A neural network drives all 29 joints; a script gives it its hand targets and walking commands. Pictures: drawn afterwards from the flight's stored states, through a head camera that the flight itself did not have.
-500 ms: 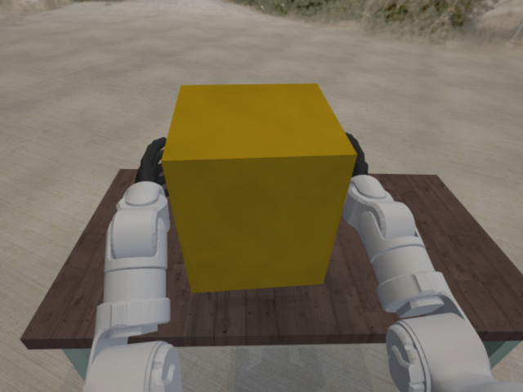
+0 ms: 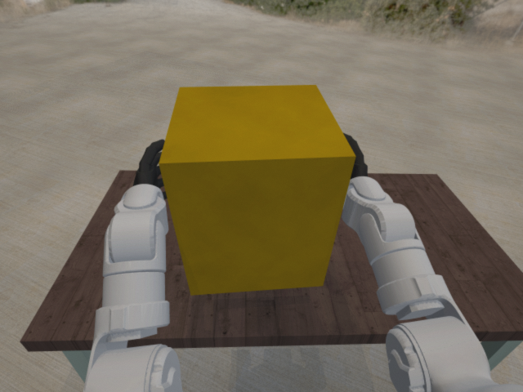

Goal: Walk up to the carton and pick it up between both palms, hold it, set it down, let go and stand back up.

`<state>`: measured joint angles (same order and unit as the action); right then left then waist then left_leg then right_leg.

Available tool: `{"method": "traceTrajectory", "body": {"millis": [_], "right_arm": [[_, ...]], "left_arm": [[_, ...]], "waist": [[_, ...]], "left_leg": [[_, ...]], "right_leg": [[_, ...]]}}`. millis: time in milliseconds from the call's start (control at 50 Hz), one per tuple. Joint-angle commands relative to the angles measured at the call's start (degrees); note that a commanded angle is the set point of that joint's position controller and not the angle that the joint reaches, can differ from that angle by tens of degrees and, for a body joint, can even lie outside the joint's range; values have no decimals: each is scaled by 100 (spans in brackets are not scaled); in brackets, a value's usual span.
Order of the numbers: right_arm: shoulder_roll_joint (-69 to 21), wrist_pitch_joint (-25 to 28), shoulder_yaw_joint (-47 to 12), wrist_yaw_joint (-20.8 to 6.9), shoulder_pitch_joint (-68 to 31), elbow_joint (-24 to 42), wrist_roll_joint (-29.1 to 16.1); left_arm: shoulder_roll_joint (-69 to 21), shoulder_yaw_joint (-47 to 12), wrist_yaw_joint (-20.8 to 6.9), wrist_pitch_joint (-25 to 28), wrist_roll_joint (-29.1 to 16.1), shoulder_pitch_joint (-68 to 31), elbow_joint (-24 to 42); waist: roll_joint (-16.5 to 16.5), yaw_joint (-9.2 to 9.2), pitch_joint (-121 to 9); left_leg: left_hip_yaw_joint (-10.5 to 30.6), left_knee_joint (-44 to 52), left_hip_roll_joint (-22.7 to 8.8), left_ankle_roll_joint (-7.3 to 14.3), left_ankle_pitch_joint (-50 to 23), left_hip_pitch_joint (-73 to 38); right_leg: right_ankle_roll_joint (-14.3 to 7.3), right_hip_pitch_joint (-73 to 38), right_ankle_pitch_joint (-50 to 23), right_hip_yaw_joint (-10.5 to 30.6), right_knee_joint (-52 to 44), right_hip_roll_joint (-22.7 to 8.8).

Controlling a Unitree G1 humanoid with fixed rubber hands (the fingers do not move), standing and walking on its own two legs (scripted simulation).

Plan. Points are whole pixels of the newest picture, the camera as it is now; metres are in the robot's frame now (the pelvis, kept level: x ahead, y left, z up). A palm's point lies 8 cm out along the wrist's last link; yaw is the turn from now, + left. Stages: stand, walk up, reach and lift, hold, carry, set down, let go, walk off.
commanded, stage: hold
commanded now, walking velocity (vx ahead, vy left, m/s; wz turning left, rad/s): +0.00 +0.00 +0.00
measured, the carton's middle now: (253, 189) +0.38 +0.01 +0.18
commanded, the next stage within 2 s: none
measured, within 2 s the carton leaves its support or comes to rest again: neither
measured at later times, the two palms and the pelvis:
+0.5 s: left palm (146, 193) +0.36 +0.16 +0.20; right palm (351, 182) +0.36 -0.14 +0.21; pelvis +0.00 +0.00 +0.00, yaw +0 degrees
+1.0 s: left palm (149, 193) +0.36 +0.16 +0.20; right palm (353, 183) +0.36 -0.14 +0.21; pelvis +0.00 +0.00 +0.00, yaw +0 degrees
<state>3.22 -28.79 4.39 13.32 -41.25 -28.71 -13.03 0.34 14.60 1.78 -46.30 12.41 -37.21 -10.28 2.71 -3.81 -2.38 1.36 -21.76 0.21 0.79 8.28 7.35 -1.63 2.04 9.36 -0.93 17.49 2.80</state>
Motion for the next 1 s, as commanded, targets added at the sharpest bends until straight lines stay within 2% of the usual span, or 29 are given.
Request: {"method": "traceTrajectory", "body": {"millis": [0,20,40,120,140,200,240,340,360,400,420,460,500,520,540,560,620,660,680,720,740,760,780,820,840,860,900,940,980], "right_arm": [[-3632,452,-2459,-695,-5599,2278,-874],[-3425,412,-2234,-715,-5801,2049,-717],[-3619,470,-2412,-697,-5565,2337,-788],[-3377,418,-2259,-740,-5582,1891,-789],[-3408,471,-2305,-768,-5704,2167,-876],[-3454,477,-2278,-765,-5876,2101,-858],[-3581,507,-2406,-772,-5887,2395,-865],[-3435,379,-2200,-765,-5587,1689,-678],[-3406,425,-2222,-747,-5647,1933,-697],[-3506,531,-2236,-747,-5932,2302,-791],[-3467,513,-2160,-773,-5902,2109,-764],[-3550,508,-2346,-777,-5826,2151,-812],[-3372,465,-2090,-799,-5813,1875,-718],[-3382,504,-2163,-819,-5851,1946,-720],[-3410,480,-2051,-811,-5746,1776,-658],[-3497,489,-2139,-814,-5643,1848,-714],[-3660,554,-2310,-804,-5856,2139,-816],[-3411,498,-2167,-810,-5843,1917,-751],[-3410,472,-2249,-802,-5594,1845,-754],[-3341,459,-2111,-842,-5537,1532,-724],[-3429,576,-2166,-837,-5945,2088,-783],[-3557,551,-2220,-809,-5746,2038,-815],[-3511,584,-2303,-819,-6012,2374,-818],[-3591,529,-2472,-797,-5952,2225,-855],[-3465,468,-2258,-818,-5746,1918,-746],[-3353,498,-2112,-852,-5849,1751,-710],[-3443,503,-2125,-848,-5711,1769,-730],[-3547,539,-2306,-818,-5780,2120,-811],[-3479,474,-2113,-828,-5757,1708,-704]], "left_arm": [[-3294,-2871,-898,556,-1051,-4992,1438],[-3272,-2871,-909,573,-1059,-5216,1030],[-3261,-2923,-926,549,-1082,-4985,1402],[-3234,-2778,-891,515,-915,-4948,1018],[-3399,-2903,-878,536,-1005,-5024,1349],[-3309,-2662,-882,519,-913,-4902,955],[-3356,-2982,-822,577,-1114,-5041,1344],[-3264,-2738,-885,546,-927,-5098,1027],[-3251,-2693,-909,493,-931,-4855,923],[-3402,-3062,-883,567,-1181,-5197,1288],[-3432,-3083,-853,597,-1158,-5390,1304],[-3308,-2915,-818,608,-1056,-5160,1237],[-3369,-2763,-849,521,-932,-4957,827],[-3397,-2766,-853,546,-980,-5063,914],[-3368,-2845,-855,584,-1016,-5177,982],[-3382,-2943,-839,667,-1128,-5374,1367],[-3362,-3009,-780,695,-1182,-5374,1411],[-3394,-2790,-820,578,-1010,-5033,947],[-3308,-2782,-850,577,-934,-4906,1093],[-3311,-2768,-868,561,-934,-5073,1014],[-3473,-2983,-871,594,-1078,-5146,1184],[-3376,-2959,-842,615,-1110,-5259,1329],[-3484,-3083,-817,640,-1164,-5310,1351],[-3289,-2834,-794,644,-1070,-5218,1179],[-3375,-2786,-807,593,-1027,-5065,1006],[-3359,-2752,-815,553,-928,-5057,874],[-3374,-2869,-833,572,-1011,-5074,1090],[-3315,-2835,-844,609,-1032,-5121,1248],[-3294,-2784,-829,582,-994,-5241,970]], "waist": [[-393,-78,-3063],[-472,-155,-2728],[-473,-135,-3000],[-714,-97,-2499],[-635,-61,-2876],[-388,27,-2750],[-443,8,-3193],[-478,-53,-2457],[-379,-94,-2567],[-560,-131,-3190],[-674,-172,-3027],[-625,-14,-3044],[-602,-82,-2540],[-556,-24,-2747],[-578,-179,-2811],[-560,-170,-3066],[-543,-63,-3250],[-504,-97,-2760],[-518,-51,-2792],[-600,-173,-2530],[-575,-129,-2987],[-542,-204,-3085],[-548,-75,-3270],[-467,95,-2896],[-476,-54,-2613],[-587,-49,-2506],[-647,-179,-2772],[-503,-36,-3071],[-568,-59,-2611]], "left_leg": [[-39,39,129,-120,-1416,-1404],[-12,161,102,-95,-909,-1351],[-38,74,109,-119,-1346,-1448],[-23,178,75,-169,-1054,-1284],[-23,122,57,-162,-1202,-1337],[-35,201,64,-77,-993,-1279],[6,95,93,-106,-1283,-1338],[-34,223,73,-133,-870,-1193],[-40,193,83,-93,-915,-1172],[-9,51,88,-150,-1183,-1349],[27,132,61,-184,-1039,-1404],[-33,77,107,-132,-1113,-1344],[-9,210,52,-155,-774,-1214],[-1,199,53,-128,-773,-1198],[-21,198,70,-180,-776,-1213],[-4,143,62,-136,-933,-1353],[7,85,96,-140,-1283,-1375],[18,177,55,-156,-1113,-1295],[27,161,62,-139,-1168,-1389],[-3,217,45,-179,-826,-1268],[44,154,45,-155,-961,-1303],[44,112,25,-184,-1271,-1435],[27,65,43,-159,-1232,-1424],[-23,98,114,-89,-1066,-1297],[-5,207,58,-123,-919,-1269],[10,237,44,-135,-679,-1183],[-10,193,41,-199,-962,-1343],[-32,96,74,-133,-1195,-1335],[-45,237,85,-126,-700,-1226]], "right_leg": [[442,-265,-1437,-31,-181,48],[387,108,-770,-16,-278,31],[431,-259,-1432,-17,-175,-8],[327,-26,-892,-41,-250,38],[343,-84,-1075,-44,-201,80],[378,-68,-903,-62,-272,72],[397,-135,-1189,-53,-171,98],[381,18,-788,-66,-263,49],[368,-79,-873,-22,-288,40],[380,-137,-1116,-37,-192,43],[366,38,-873,-63,-221,50],[381,-48,-993,-36,-224,23],[332,88,-639,-55,-290,49],[326,31,-641,-25,-266,16],[345,-4,-705,-65,-282,44],[400,-40,-880,-33,-230,24],[409,-67,-1122,-53,-187,63],[346,1,-915,-80,-264,98],[355,-124,-995,-80,-228,91],[334,-11,-717,-35,-283,38],[352,-77,-910,-50,-226,64],[362,-128,-1186,-57,-199,60],[361,-67,-1062,-52,-221,83],[397,-3,-928,-12,-259,42],[353,107,-753,-70,-289,67],[323,146,-496,-53,-306,70],[351,-20,-896,-68,-244,62],[399,-281,-1244,5,-210,48],[368,96,-639,-22,-288,23]]}}
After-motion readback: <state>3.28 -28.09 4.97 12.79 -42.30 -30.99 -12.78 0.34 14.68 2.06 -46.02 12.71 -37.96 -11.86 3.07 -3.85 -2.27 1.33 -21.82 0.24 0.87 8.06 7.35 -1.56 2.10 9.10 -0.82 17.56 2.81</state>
